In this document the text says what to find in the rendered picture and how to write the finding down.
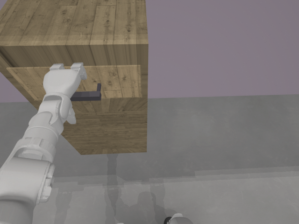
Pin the handle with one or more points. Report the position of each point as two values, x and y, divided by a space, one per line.
87 95

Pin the robot left upper arm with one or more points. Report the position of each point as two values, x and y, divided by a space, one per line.
24 184

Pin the drawer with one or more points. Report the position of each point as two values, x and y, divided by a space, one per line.
117 81

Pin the robot left forearm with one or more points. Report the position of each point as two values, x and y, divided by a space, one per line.
42 134

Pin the cabinet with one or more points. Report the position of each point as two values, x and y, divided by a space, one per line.
40 33

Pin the robot left hand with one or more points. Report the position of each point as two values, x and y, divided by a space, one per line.
65 81

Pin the robot right shin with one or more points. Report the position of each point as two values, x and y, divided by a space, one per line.
176 215

